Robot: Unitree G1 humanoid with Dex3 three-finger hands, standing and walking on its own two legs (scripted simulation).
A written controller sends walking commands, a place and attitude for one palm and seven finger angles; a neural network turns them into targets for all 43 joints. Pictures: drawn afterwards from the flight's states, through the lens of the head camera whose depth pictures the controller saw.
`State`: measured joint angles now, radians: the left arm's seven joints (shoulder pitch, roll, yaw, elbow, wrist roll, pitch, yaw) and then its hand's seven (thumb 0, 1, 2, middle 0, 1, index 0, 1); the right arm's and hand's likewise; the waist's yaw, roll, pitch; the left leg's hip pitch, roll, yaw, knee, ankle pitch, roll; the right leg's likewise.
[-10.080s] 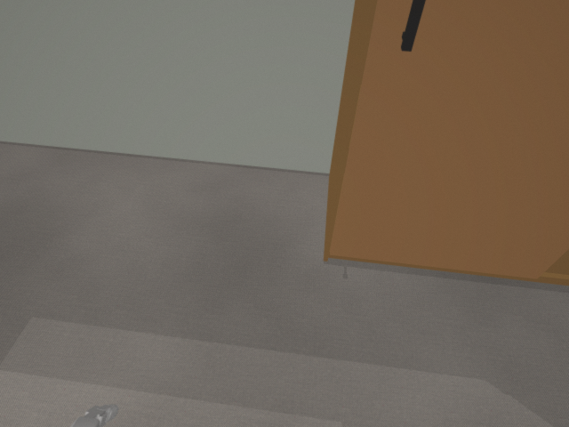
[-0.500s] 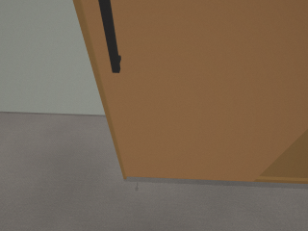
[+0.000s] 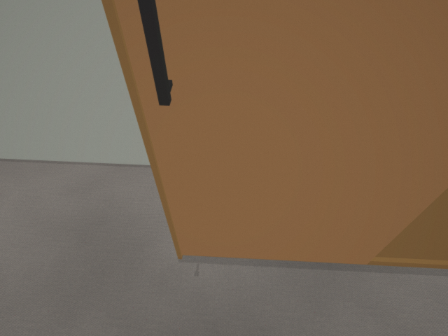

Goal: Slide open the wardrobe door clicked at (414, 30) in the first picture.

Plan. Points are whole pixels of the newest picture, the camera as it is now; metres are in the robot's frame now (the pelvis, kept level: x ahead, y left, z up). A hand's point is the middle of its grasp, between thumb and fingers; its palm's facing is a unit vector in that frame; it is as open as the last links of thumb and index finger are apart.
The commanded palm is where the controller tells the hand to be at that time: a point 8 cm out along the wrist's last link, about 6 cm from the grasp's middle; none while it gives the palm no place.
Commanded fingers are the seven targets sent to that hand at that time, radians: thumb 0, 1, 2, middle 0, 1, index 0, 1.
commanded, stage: look again from close up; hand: left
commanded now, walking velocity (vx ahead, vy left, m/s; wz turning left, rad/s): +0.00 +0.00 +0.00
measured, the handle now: (158, 43) +0.52 +0.16 +0.26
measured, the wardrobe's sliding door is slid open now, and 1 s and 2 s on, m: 0.00 0.00 0.00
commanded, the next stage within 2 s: raise the hand with hooked fingers in 0.48 s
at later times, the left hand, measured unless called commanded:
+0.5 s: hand out of the picture +0.01 +0.17 -0.17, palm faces +0.03 -0.98 -0.20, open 7.4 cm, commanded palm none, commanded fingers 0.00 0.90 0.90 -0.20 -0.30 -0.20 -0.30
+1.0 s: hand (119, 319) +0.15 +0.19 -0.02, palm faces +0.04 -1.00 +0.04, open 8.5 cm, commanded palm +0.13 +0.25 +0.02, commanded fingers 0.00 0.39 0.68 -0.24 -0.63 -0.24 -0.63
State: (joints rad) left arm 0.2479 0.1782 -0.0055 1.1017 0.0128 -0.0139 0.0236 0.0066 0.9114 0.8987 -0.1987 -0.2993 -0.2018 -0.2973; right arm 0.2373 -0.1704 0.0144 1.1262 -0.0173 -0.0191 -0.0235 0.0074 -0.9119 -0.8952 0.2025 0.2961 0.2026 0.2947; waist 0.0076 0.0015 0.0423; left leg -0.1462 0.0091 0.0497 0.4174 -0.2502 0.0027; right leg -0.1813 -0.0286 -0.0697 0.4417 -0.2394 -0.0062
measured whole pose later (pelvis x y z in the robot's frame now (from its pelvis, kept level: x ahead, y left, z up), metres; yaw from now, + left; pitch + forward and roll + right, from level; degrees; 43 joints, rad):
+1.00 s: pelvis -0.01 -0.01 -0.04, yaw +0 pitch +5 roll +0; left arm 0.52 0.20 0.18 0.07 -0.28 -0.34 -0.32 0.01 0.62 0.77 -0.22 -0.49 -0.23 -0.49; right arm 0.16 -0.26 -0.06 0.51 0.03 -0.23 -0.04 0.01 -0.91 -0.90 0.20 0.30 0.20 0.29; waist 0.01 -0.04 -0.06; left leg -0.47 0.03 0.05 0.81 -0.42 0.00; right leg -0.50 -0.03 -0.07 0.81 -0.40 -0.02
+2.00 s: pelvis -0.01 +0.00 +0.00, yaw +2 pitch -4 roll +0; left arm -0.13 0.49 0.46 -0.05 -0.35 0.35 -0.42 0.00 -0.47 0.31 -0.30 -1.18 -0.30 -1.18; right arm 0.17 -0.26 0.11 0.60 0.09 -0.22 -0.10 0.02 -0.90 -0.90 0.21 0.30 0.21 0.30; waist 0.08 0.08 -0.02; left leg -0.14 0.01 0.01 0.48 -0.27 0.01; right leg -0.14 -0.03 -0.11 0.45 -0.25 0.00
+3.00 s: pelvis -0.01 +0.01 +0.00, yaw +2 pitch -3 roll +0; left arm -0.39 0.55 0.46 0.10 -0.29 0.46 -0.43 -0.01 -0.50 0.30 -0.30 -1.20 -0.31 -1.20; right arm 0.17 -0.27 0.12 0.61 0.11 -0.17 -0.09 0.02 -0.90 -0.90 0.21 0.30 0.21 0.30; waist 0.08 0.06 -0.02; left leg -0.14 0.00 0.01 0.44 -0.25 0.01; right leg -0.14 -0.04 -0.10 0.43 -0.23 0.00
